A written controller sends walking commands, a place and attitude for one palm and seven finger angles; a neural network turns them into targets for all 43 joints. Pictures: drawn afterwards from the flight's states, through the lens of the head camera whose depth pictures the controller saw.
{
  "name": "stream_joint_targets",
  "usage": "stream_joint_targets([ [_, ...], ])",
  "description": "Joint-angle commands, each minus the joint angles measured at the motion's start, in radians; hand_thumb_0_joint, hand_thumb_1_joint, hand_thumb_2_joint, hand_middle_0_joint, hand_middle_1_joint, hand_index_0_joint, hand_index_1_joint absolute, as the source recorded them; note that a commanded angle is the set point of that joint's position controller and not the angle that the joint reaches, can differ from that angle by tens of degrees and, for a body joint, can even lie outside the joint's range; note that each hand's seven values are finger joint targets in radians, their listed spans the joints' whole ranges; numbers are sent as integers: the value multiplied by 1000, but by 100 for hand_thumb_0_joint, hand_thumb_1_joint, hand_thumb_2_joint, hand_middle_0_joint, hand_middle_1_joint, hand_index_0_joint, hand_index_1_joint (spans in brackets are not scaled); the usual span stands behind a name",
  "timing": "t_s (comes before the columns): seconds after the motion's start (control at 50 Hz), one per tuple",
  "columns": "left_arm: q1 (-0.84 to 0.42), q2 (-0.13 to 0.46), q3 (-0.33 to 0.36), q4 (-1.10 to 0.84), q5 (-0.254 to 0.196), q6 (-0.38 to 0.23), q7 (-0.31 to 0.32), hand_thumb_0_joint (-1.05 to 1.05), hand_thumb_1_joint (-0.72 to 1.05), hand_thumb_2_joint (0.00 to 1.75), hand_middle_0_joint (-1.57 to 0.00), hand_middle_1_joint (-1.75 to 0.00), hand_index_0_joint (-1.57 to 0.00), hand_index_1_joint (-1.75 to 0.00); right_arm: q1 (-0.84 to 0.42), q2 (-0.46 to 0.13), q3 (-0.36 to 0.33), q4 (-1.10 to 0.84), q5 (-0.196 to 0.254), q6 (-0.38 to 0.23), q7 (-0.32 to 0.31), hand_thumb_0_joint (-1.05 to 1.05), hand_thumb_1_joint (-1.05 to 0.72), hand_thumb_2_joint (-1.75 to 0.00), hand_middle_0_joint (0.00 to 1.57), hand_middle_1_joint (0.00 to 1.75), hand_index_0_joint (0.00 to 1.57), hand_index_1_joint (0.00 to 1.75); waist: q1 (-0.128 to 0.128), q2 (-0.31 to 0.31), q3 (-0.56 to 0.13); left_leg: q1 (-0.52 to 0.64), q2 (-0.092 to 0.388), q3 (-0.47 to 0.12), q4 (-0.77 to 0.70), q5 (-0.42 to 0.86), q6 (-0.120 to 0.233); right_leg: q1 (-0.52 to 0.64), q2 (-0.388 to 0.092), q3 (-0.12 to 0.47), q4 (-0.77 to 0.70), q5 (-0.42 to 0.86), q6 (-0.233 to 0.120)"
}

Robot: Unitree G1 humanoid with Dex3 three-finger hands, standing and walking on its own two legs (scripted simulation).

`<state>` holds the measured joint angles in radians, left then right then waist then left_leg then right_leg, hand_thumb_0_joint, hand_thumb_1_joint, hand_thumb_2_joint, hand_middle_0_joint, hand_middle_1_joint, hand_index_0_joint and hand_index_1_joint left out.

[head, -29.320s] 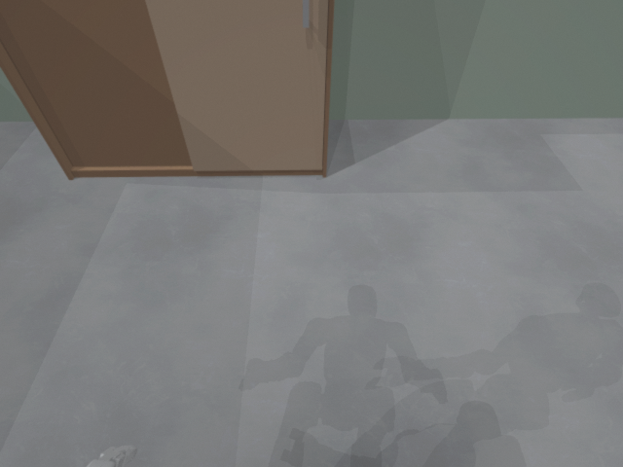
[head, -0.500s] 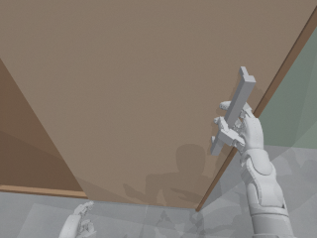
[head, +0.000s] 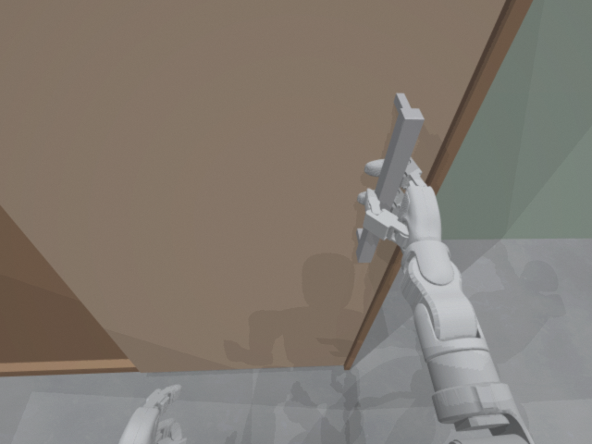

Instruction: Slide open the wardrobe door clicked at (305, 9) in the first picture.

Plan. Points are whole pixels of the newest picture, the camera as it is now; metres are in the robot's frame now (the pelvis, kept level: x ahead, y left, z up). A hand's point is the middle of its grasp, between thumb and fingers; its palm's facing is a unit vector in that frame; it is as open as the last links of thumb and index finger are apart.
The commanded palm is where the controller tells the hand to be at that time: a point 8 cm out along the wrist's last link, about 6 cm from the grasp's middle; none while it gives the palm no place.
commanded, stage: tug the door sideways, standing still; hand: right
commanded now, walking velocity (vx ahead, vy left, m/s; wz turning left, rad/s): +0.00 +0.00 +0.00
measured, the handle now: (379, 190) +0.44 -0.09 +0.12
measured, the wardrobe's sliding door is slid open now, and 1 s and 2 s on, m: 0.01 0.08 0.37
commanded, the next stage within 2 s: step sideways, sliding the door along in 0.14 s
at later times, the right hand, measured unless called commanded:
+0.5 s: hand (345, 216) +0.38 -0.04 +0.12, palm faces -0.09 +0.99 -0.12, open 6.0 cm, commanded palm +0.37 -0.08 +0.13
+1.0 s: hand (310, 212) +0.39 +0.01 +0.12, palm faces +0.08 +1.00 -0.05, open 5.9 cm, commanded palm +0.36 +0.02 +0.13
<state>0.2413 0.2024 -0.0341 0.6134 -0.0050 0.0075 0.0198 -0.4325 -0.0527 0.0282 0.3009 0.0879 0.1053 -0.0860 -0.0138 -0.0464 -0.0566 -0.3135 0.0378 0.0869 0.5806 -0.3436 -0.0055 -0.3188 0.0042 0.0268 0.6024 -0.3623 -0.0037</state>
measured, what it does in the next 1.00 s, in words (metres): steps to the left: right foot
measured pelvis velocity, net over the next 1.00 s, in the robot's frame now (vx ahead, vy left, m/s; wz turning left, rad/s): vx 0.00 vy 0.13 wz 0.04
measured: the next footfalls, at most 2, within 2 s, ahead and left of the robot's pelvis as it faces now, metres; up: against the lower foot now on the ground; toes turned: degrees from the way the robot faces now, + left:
right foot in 0.82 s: +0.06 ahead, -0.04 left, +0.00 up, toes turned -7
left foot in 1.16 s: +0.10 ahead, +0.39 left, +0.00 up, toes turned +4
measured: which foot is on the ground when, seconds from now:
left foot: down 0.00-0.82, up 0.84-1.00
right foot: down 0.00-0.58, up 0.60-0.80, down 0.82-1.00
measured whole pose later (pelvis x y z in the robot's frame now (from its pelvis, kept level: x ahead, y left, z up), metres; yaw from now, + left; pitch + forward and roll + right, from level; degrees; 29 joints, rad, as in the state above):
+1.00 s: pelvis +0.00 +0.13 +0.00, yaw +2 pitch -2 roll +2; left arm 0.09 0.17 0.00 0.61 -0.01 -0.03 0.05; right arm -0.42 -0.17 0.02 0.18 0.09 -0.08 -0.13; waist -0.09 -0.02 0.22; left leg -0.51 0.03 0.00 1.01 -0.40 -0.01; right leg -0.25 -0.19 -0.09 0.59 -0.29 0.08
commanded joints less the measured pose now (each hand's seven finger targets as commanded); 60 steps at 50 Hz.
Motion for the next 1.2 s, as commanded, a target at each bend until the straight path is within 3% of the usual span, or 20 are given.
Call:
stream_joint_targets([
  [0.0, -53, 112, 43, -132, -1, -57, 4, 0, 90, 90, -20, -30, -20, -30, -449, 171, 243, -228, 6, -88, 94, 0, -90, -90, 45, 140, 45, 140, 91, 46, -307, 3, -49, 3, -1, 454, 32, 229, -26, 23, -9, 552, -11],
  [0.22, -35, 117, 42, -96, -5, -80, 0, 0, 90, 90, -20, -30, -20, -30, -633, 168, 230, -129, 7, -121, 49, 0, -90, -90, 45, 140, 45, 140, 109, 58, -280, -36, -55, 2, 0, 365, 37, 178, -15, 27, -15, 409, -8],
  [0.24, -53, 166, 48, -81, -13, -51, 49, 0, 90, 90, -20, -30, -20, -30, -623, -307, -97, -107, -32, -192, 0, 0, -90, -90, 45, 140, 45, 140, 51, 71, -281, 64, 4, -55, -34, 270, 13, 119, -83, 43, -70, 309, -57],
  [0.3, -97, 123, 37, -91, -12, -33, 85, 0, 90, 90, -20, -30, -20, -30, -551, -82, 77, -85, -15, -232, 15, 0, -90, -90, 45, 140, 45, 140, 70, 23, -222, 27, -2, -35, 36, 159, 14, 140, -138, 81, -116, 119, -87],
  [0.38, -103, 120, 48, -93, 0, -10, 104, 0, 90, 90, -20, -30, -20, -30, -588, -84, 98, -97, 1, -235, 25, 0, -90, -90, 45, 140, 45, 140, 83, -138, -161, -314, -46, -79, 405, -200, 25, 356, -392, 438, -225, 211, -241],
  [0.44, -106, 132, 55, -86, -2, 9, 101, 0, 90, 90, -20, -30, -20, -30, -544, -121, 56, -96, 9, -232, 18, 0, -90, -90, 45, 140, 45, 140, 64, -54, -130, -270, -14, -105, 294, -194, 34, 359, -410, 322, -138, 458, -226],
  [0.52, -126, 141, 60, -93, -14, 6, 103, 0, 90, 90, -20, -30, -20, -30, -488, -143, 36, -92, -4, -232, 21, 0, -90, -90, 45, 140, 45, 140, 32, -22, -178, 214, -45, -41, -87, 67, 55, 97, -249, 7, 78, 351, -87],
  [0.56, -175, 114, 64, -107, -23, -7, 108, 0, 90, 90, -20, -30, -20, -30, -439, -215, -31, -72, -27, -225, 14, 0, -90, -90, 45, 140, 45, 140, 5, 374, -135, 308, 243, -527, -300, 237, 206, -233, -3, -82, 490, -192, 1],
  [0.58, -197, 101, 60, -102, -19, -19, 108, 0, 90, 90, -20, -30, -20, -30, -443, -173, -5, -96, -22, -225, 13, 0, -90, -90, 45, 140, 45, 140, -12, 325, -121, 324, 308, -560, -276, 325, 258, -298, -6, -20, 618, -262, 3],
  [0.68, -151, 88, 59, -73, 6, -29, 97, 0, 90, 90, -20, -30, -20, -30, -485, -98, 50, -209, -50, -280, 26, 0, -90, -90, 45, 140, 45, 140, 16, 204, -130, 232, 180, -210, -137, 574, 209, -91, -70, -77, 354, -113, 10],
  [0.74, -144, 78, 52, -82, 13, -39, 102, 0, 90, 90, -20, -30, -20, -30, -489, -48, 113, -282, -43, -307, 33, 0, -90, -90, 45, 140, 45, 140, 44, 186, -180, 145, 117, -155, -53, 493, 156, 127, -75, -137, 6, 102, 8],
  [0.76, -135, 94, 59, -79, 10, -44, 105, 0, 90, 90, -20, -30, -20, -30, -494, -46, 133, -313, -35, -314, 35, 0, -90, -90, 45, 140, 45, 140, 69, 110, -196, 19, 94, -128, 66, 408, 110, 302, -135, -97, -147, 233, -9],
  [0.8, -138, 131, 80, -112, 5, -56, 80, 0, 90, 90, -20, -30, -20, -30, -511, -10, 182, -409, -18, -328, 44, 0, -90, -90, 45, 140, 45, 140, 50, -218, -279, -358, -43, -142, 556, -182, 0, 586, -593, 479, -219, 663, -216],
  [0.82, -184, 115, 70, -118, -4, -61, 60, 0, 90, 90, -20, -30, -20, -30, -531, -23, 173, -426, -16, -331, 44, 0, -90, -90, 45, 140, 45, 140, 37, -107, -274, -375, -8, -253, 699, -159, 12, 572, -640, 458, -199, 683, -268],
  [0.84, -196, 139, 85, -114, -9, -55, 57, 0, 90, 90, -20, -30, -20, -30, -501, -34, 156, -397, -24, -318, 39, 0, -90, -90, 45, 140, 45, 140, 35, -26, -204, -459, 15, -235, 689, -150, 15, 597, -628, 352, -182, 788, -255],
  [0.98, -159, 143, 97, -147, -17, -87, 31, 0, 90, 90, -20, -30, -20, -30, -464, 20, 228, -505, -37, -294, 58, 0, -90, -90, 45, 140, 45, 140, 59, -192, -199, -120, 3, -30, 271, 33, -21, 346, -387, -79, -149, 675, -101],
  [1.08, -175, 120, 86, -176, -33, -122, 27, 0, 90, 90, -20, -30, -20, -30, -397, -13, 212, -529, -32, -293, 42, 0, -90, -90, 45, 140, 45, 140, 46, -259, -219, 60, -47, 57, 59, 93, -37, 312, -340, -104, -30, 616, -50],
  [1.12, -164, 100, 80, -171, -44, -130, 21, 0, 90, 90, -20, -30, -20, -30, -373, -49, 189, -557, -49, -306, 31, 0, -90, -90, 45, 140, 45, 140, 30, -94, -239, 169, 0, 8, -125, 406, -17, 260, -238, -133, 144, 480, -30],
  [1.14, -166, 63, 73, -163, -46, -129, 25, 0, 90, 90, -20, -30, -20, -30, -348, -107, 160, -565, -62, -312, 23, 0, -90, -90, 45, 140, 45, 140, 30, 172, -245, 282, 156, -157, -147, 824, 53, 67, -133, -154, 298, 143, -17],
  [1.18, -203, 45, 55, -147, -30, -140, 44, 0, 90, 90, -20, -30, -20, -30, -246, -177, 98, -609, -69, -307, 5, 0, -90, -90, 45, 140, 45, 140, -7, 317, -257, 369, 288, -272, -58, 1281, 147, -143, -36, -85, 521, -346, 27],
])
